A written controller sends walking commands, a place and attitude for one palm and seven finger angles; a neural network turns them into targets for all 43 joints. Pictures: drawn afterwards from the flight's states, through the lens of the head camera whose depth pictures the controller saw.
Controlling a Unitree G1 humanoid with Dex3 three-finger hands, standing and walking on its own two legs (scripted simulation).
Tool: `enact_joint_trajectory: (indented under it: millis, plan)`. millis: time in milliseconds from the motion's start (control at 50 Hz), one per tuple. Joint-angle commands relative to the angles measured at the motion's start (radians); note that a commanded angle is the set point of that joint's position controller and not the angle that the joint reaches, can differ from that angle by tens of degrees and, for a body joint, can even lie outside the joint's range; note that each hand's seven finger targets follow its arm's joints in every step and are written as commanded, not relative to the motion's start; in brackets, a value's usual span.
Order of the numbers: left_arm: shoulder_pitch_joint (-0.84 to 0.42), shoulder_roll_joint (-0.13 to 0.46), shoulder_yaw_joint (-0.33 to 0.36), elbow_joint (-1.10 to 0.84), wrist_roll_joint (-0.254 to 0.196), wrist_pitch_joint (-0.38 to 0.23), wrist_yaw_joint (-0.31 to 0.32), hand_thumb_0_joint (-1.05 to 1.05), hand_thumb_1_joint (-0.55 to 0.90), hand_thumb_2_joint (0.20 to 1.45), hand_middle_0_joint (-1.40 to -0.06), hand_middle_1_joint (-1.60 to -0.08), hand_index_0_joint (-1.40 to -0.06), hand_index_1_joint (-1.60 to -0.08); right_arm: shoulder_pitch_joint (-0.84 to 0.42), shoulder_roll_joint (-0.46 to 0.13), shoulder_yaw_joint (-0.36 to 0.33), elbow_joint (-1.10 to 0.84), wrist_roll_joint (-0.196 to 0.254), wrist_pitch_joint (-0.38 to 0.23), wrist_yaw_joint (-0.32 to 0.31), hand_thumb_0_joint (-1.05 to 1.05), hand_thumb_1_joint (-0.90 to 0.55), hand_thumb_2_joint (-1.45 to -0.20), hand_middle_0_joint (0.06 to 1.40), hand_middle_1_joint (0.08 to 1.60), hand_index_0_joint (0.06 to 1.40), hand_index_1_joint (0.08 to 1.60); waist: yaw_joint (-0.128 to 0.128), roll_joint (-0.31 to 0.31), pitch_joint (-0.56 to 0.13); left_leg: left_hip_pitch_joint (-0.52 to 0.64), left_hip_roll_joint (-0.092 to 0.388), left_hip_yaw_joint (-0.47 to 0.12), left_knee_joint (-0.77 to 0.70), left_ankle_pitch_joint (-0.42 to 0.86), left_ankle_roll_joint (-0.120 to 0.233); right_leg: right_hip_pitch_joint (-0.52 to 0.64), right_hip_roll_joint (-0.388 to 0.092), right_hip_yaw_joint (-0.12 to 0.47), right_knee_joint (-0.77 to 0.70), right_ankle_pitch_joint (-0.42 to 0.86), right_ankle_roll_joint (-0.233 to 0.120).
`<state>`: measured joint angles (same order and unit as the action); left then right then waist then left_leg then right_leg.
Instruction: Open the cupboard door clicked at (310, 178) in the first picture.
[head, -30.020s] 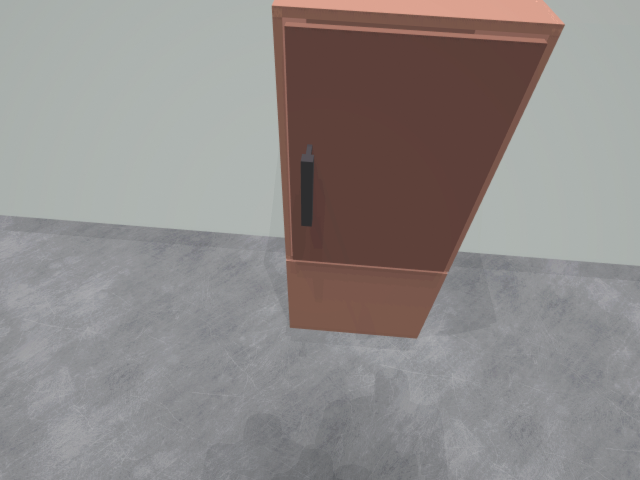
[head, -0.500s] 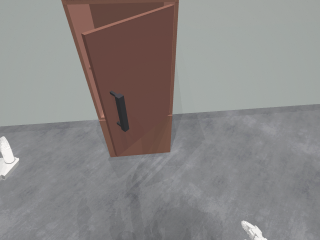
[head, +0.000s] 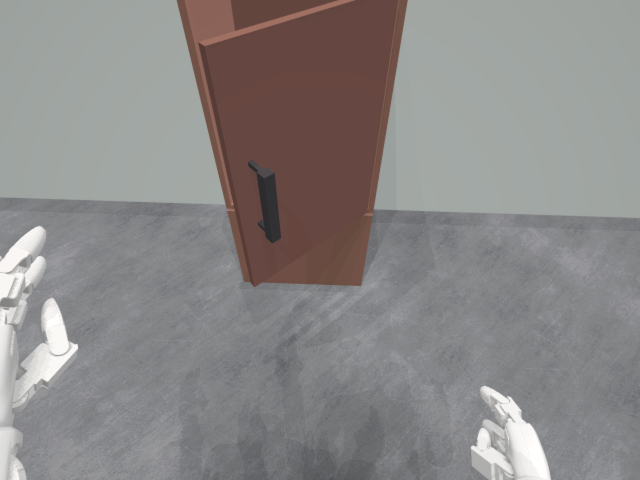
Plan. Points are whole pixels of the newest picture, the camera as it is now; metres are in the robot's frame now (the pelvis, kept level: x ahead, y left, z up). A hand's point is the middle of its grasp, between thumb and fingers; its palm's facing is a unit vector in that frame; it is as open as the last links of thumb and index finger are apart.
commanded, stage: let the arm hang, fingers relaxed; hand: left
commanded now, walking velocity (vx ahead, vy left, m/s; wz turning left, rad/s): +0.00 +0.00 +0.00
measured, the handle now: (263, 202) +0.61 +0.16 -0.06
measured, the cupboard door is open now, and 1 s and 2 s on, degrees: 43 43 43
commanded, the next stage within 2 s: look to check the result in 1.18 s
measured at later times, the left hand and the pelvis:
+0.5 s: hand out of the picture -0.02 +0.21 -0.18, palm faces +0.05 -0.98 -0.17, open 7.0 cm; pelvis -0.04 +0.03 +0.00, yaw +3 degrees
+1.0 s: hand out of the picture +0.00 +0.24 -0.16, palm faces +0.05 -0.97 -0.23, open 7.4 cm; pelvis -0.02 +0.05 +0.01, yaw +2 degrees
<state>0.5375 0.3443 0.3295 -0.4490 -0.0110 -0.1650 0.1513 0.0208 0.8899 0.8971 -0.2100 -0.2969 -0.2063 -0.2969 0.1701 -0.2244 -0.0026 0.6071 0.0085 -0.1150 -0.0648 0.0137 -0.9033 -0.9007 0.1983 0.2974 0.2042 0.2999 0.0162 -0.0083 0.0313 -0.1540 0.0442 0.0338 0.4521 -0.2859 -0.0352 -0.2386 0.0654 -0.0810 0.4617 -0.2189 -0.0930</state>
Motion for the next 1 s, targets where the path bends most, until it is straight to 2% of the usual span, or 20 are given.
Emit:
enact_joint_trajectory:
  millis: [0,40,60,80,100,120,140,160,220,240,280,340,360,420,440,500,560,640,780,980]
  plan:
    - [-0.019,0.297,0.252,-0.33,-0.017,-0.096,0.05,0.0,0.9,0.9,-0.2,-0.3,-0.2,-0.3,-0.045,-0.083,-0.031,-0.159,0.001,-0.044,-0.008,0.0,-0.9,-0.9,0.2,0.3,0.2,0.3,-0.01,0.153,-0.183,-0.079,0.021,-0.023,-0.021,0.226,0.052,0.229,-0.148,0.208,-0.07,0.335,0.089]
    - [0.004,0.269,0.241,-0.254,-0.025,-0.087,0.049,0.0,0.9,0.9,-0.2,-0.3,-0.2,-0.3,-0.034,-0.084,-0.034,-0.157,0.003,-0.035,-0.003,0.0,-0.9,-0.9,0.2,0.3,0.2,0.3,-0.017,0.102,-0.146,-0.105,0.005,-0.022,-0.008,0.132,0.046,0.196,-0.158,0.241,-0.122,0.237,0.08]
    - [-0.094,0.061,-0.271,0.556,0.043,0.032,-0.106,0.0,0.9,0.9,-0.2,-0.3,-0.2,-0.3,-0.087,-0.191,-0.075,0.08,0.004,-0.08,0.083,0.0,-0.9,-0.9,0.2,0.3,0.2,0.3,-0.079,0.027,-0.039,-0.105,0.031,-0.042,0.149,0.259,0.046,-0.015,-0.227,0.13,-0.009,0.341,0.043]
    - [-0.11,0.097,-0.2,0.606,0.051,0.112,-0.15,0.0,0.9,0.9,-0.2,-0.3,-0.2,-0.3,0.019,-0.257,-0.089,0.102,-0.01,-0.002,0.082,0.0,-0.9,-0.9,0.2,0.3,0.2,0.3,-0.059,0.026,-0.072,-0.079,0.065,-0.083,0.093,0.302,0.051,-0.062,-0.215,0.161,0.028,0.359,0.029]
    - [-0.096,0.089,-0.192,0.588,0.046,0.135,-0.163,0.0,0.9,0.9,-0.2,-0.3,-0.2,-0.3,0.032,-0.248,-0.086,0.074,-0.008,0.022,0.072,0.0,-0.9,-0.9,0.2,0.3,0.2,0.3,-0.049,0.031,-0.048,-0.116,0.08,-0.094,0.066,0.31,0.069,-0.055,-0.17,0.132,0.052,0.293,0.044]
    - [-0.133,0.066,-0.2,0.623,0.045,0.138,-0.167,0.0,0.9,0.9,-0.2,-0.3,-0.2,-0.3,0.018,-0.235,-0.078,0.084,-0.015,0.032,0.071,0.0,-0.9,-0.9,0.2,0.3,0.2,0.3,-0.031,0.043,-0.056,-0.183,0.102,-0.128,0.034,0.272,0.097,-0.051,-0.155,0.099,0.091,0.191,0.049]
    - [-0.182,0.063,-0.215,0.668,0.045,0.141,-0.169,0.0,0.9,0.9,-0.2,-0.3,-0.2,-0.3,-0.016,-0.236,-0.067,0.084,-0.023,0.041,0.069,0.0,-0.9,-0.9,0.2,0.3,0.2,0.3,-0.019,0.008,-0.029,-0.253,0.114,-0.158,0.004,0.231,0.117,-0.038,-0.138,0.095,0.107,0.126,0.057]
    - [-0.223,0.069,-0.226,0.718,0.047,0.136,-0.169,0.0,0.9,0.9,-0.2,-0.3,-0.2,-0.3,-0.029,-0.229,-0.059,0.088,-0.028,0.045,0.07,0.0,-0.9,-0.9,0.2,0.3,0.2,0.3,-0.008,-0.079,-0.048,-0.27,0.105,-0.165,0.005,0.232,0.114,0.011,-0.134,0.104,0.09,0.127,0.053]
    - [-0.305,0.098,-0.238,0.886,0.047,0.136,-0.165,0.0,0.9,0.9,-0.2,-0.3,-0.2,-0.3,-0.024,-0.218,-0.046,0.124,-0.032,0.069,0.067,0.0,-0.9,-0.9,0.2,0.3,0.2,0.3,-0.023,-0.24,-0.089,-0.184,0.025,-0.13,0.049,0.113,0.092,0.019,-0.213,0.196,-0.034,0.078,0.021]
    - [-0.332,0.1,-0.245,0.946,0.045,0.138,-0.16,0.0,0.9,0.9,-0.2,-0.3,-0.2,-0.3,-0.009,-0.212,-0.044,0.148,-0.033,0.081,0.067,0.0,-0.9,-0.9,0.2,0.3,0.2,0.3,-0.033,-0.258,-0.1,-0.137,0.005,-0.108,0.066,0.101,0.084,0.003,-0.235,0.214,-0.066,0.053,0.006]
    - [-0.367,0.078,-0.266,1.052,0.038,0.153,-0.148,0.0,0.9,0.9,-0.2,-0.3,-0.2,-0.3,0.01,-0.177,-0.032,0.196,-0.039,0.101,0.067,0.0,-0.9,-0.9,0.2,0.3,0.2,0.3,-0.039,-0.158,-0.086,-0.092,-0.001,-0.098,0.045,0.08,0.079,-0.033,-0.234,0.206,-0.101,-0.06,0.005]
    - [-0.352,0.043,-0.287,1.186,0.03,0.165,-0.139,0.0,0.9,0.9,-0.2,-0.3,-0.2,-0.3,-0.003,-0.144,-0.008,0.256,-0.043,0.112,0.063,0.0,-0.9,-0.9,0.2,0.3,0.2,0.3,-0.016,0.08,-0.057,-0.142,0.03,-0.139,-0.078,0.056,0.082,0.039,-0.175,0.173,-0.093,-0.102,0.042]
    - [-0.333,0.048,-0.287,1.227,0.031,0.165,-0.136,0.0,0.9,0.9,-0.2,-0.3,-0.2,-0.3,-0.004,-0.144,-0.007,0.269,-0.04,0.114,0.061,0.0,-0.9,-0.9,0.2,0.3,0.2,0.3,-0.005,0.111,-0.06,-0.156,0.035,-0.148,-0.097,0.038,0.082,0.077,-0.168,0.163,-0.096,-0.087,0.047]
    - [-0.288,0.011,-0.294,1.348,0.022,0.162,-0.132,0.0,0.9,0.9,-0.2,-0.3,-0.2,-0.3,0.047,-0.101,0.0,0.336,-0.036,0.118,0.051,0.0,-0.9,-0.9,0.2,0.3,0.2,0.3,-0.005,0.169,-0.081,-0.166,0.03,-0.129,-0.121,-0.023,0.071,0.138,-0.175,0.157,-0.117,-0.071,0.042]
    - [-0.276,-0.007,-0.284,1.372,0.023,0.162,-0.13,0.0,0.9,0.9,-0.2,-0.3,-0.2,-0.3,0.067,-0.096,-0.006,0.352,-0.039,0.121,0.047,0.0,-0.9,-0.9,0.2,0.3,0.2,0.3,-0.006,0.216,-0.069,-0.177,0.032,-0.129,-0.133,-0.068,0.07,0.138,-0.172,0.148,-0.128,-0.086,0.038]
    - [-0.274,-0.002,-0.288,1.44,0.022,0.16,-0.132,0.0,0.9,0.9,-0.2,-0.3,-0.2,-0.3,0.114,-0.095,-0.012,0.392,-0.035,0.125,0.043,0.0,-0.9,-0.9,0.2,0.3,0.2,0.3,-0.008,0.156,-0.017,-0.193,0.04,-0.142,-0.159,-0.109,0.074,0.127,-0.168,0.133,-0.146,-0.09,0.038]
    - [-0.271,0.0,-0.288,1.486,0.022,0.158,-0.132,0.0,0.9,0.9,-0.2,-0.3,-0.2,-0.3,0.159,-0.1,-0.021,0.418,-0.032,0.127,0.04,0.0,-0.9,-0.9,0.2,0.3,0.2,0.3,-0.013,0.056,0.046,-0.193,0.042,-0.142,-0.167,-0.123,0.08,0.08,-0.167,0.134,-0.17,-0.133,0.034]
    - [-0.267,-0.022,-0.292,1.525,0.023,0.16,-0.128,0.0,0.9,0.9,-0.2,-0.3,-0.2,-0.3,0.196,-0.094,-0.024,0.447,-0.034,0.123,0.036,0.0,-0.9,-0.9,0.2,0.3,0.2,0.3,-0.022,0.009,0.082,-0.19,0.052,-0.158,-0.191,-0.146,0.088,0.045,-0.161,0.133,-0.165,-0.142,0.038]
    - [-0.255,-0.028,-0.293,1.554,0.025,0.154,-0.124,0.0,0.9,0.9,-0.2,-0.3,-0.2,-0.3,0.189,-0.085,-0.024,0.466,-0.033,0.112,0.036,0.0,-0.9,-0.9,0.2,0.3,0.2,0.3,-0.019,-0.005,0.044,-0.146,0.053,-0.143,-0.188,-0.087,0.092,0.052,-0.167,0.13,-0.148,-0.076,0.043]
    - [-0.277,-0.041,-0.3,1.564,0.023,0.145,-0.119,0.0,0.9,0.9,-0.2,-0.3,-0.2,-0.3,0.148,-0.059,-0.011,0.493,-0.029,0.099,0.034,0.0,-0.9,-0.9,0.2,0.3,0.2,0.3,-0.018,0.006,0.027,-0.07,0.056,-0.117,-0.167,0.142,0.078,0.082,-0.18,0.123,-0.127,0.093,0.05]
